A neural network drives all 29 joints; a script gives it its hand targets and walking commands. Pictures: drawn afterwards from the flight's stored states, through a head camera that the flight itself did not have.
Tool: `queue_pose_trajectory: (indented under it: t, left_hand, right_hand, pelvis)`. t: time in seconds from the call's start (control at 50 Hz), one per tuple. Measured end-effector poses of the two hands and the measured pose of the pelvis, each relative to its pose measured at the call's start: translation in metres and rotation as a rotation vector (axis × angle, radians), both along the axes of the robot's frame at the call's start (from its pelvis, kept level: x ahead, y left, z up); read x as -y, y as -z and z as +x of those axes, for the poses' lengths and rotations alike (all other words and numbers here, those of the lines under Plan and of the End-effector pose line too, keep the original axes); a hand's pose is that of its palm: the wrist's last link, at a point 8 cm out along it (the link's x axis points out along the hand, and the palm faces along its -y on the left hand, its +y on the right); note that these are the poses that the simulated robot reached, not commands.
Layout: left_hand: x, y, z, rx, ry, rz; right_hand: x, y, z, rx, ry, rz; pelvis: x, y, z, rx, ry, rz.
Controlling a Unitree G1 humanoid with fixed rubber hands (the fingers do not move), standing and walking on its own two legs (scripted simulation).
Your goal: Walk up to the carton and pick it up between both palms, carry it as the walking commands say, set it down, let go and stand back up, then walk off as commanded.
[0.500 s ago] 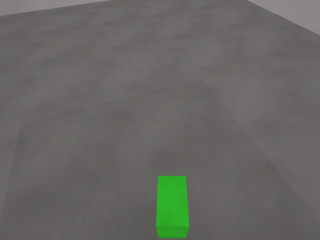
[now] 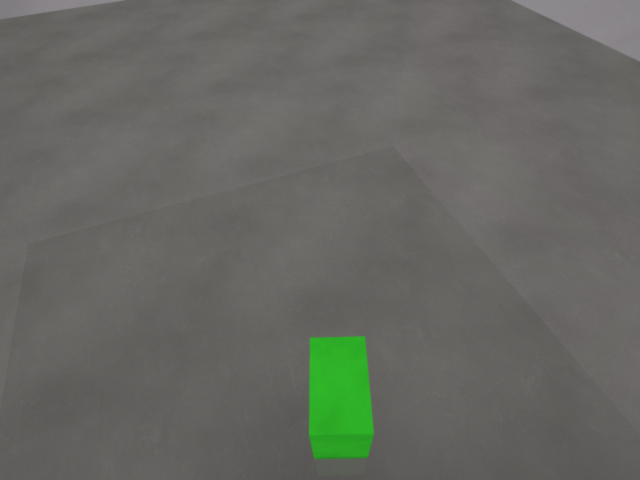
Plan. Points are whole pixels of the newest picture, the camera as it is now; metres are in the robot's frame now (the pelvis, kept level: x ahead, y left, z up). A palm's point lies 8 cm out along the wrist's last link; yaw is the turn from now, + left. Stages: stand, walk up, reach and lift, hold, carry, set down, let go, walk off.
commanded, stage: walk off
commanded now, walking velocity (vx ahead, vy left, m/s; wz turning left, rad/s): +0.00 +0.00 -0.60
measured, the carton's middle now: (339, 398) +0.42 +0.00 -0.64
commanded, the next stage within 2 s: none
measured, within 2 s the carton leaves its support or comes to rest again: neither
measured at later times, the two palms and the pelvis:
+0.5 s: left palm out of the picture +0.06 +0.23 -0.11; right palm out of the picture +0.02 -0.29 -0.12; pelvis -0.03 -0.02 +0.01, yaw -15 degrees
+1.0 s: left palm (220, 433) +0.20 +0.18 -0.11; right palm out of the picture -0.14 -0.22 -0.10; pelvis -0.03 +0.02 +0.01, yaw -34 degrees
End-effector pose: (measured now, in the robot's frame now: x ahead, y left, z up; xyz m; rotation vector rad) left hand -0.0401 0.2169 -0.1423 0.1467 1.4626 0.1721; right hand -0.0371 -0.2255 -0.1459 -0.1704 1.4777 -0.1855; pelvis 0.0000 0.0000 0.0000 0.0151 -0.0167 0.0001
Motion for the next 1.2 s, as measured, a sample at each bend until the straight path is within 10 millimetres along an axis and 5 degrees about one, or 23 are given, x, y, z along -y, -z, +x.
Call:
queue_pose_trajectory:
  t: [0.12,0.22,0.42,0.58,0.68,0.84,0.94,1.1,1.2]
  left_hand:
    - [-0.011,0.002,0.04,0.092,0.098,0.054]
    - [0.0,0.0,0.074,0.177,0.173,0.078]
    - [-0.003,-0.033,0.092,0.195,0.236,0.096]
    - [-0.035,-0.03,0.109,0.194,0.288,0.091]
    - [-0.05,-0.018,0.133,0.208,0.35,0.062]
    - [-0.035,-0.019,0.182,0.232,0.504,-0.013]
    - [0.004,-0.023,0.218,0.271,0.613,-0.06]
    - [0.109,-0.04,0.279,0.477,0.829,-0.109]
    - [0.119,-0.056,0.276,0.496,0.862,-0.055]
  right_hand:
    - [0.026,0.01,-0.002,0.059,0.07,-0.053]
    - [0.05,0.024,-0.002,0.094,0.101,-0.057]
    - [0.061,-0.019,0.046,0.293,0.112,-0.053]
    - [0.05,-0.037,0.053,0.38,0.164,-0.111]
    - [0.035,-0.045,0.017,0.355,0.237,-0.187]
    - [0.015,-0.061,-0.034,0.324,0.367,-0.229]
    - [0.002,-0.053,-0.068,0.292,0.46,-0.212]
    - [-0.003,-0.017,-0.157,0.171,0.633,-0.164]
    - [0.006,-0.018,-0.166,0.188,0.681,-0.146]
  pelvis:
    - [0.008,0.012,-0.008,-0.012,0.073,0.025]
    - [0.024,0.022,-0.012,-0.017,0.12,0.024]
    - [0.025,-0.008,-0.023,-0.046,0.212,0.036]
    - [0.0,-0.009,-0.027,-0.058,0.308,0.027]
    - [-0.021,-0.005,-0.024,-0.058,0.37,-0.006]
    - [-0.03,-0.014,-0.02,-0.054,0.485,-0.031]
    - [-0.026,-0.012,-0.021,-0.055,0.552,-0.036]
    - [-0.003,0.007,-0.036,-0.052,0.657,-0.013]
    - [0.006,-0.001,-0.043,-0.037,0.705,0.003]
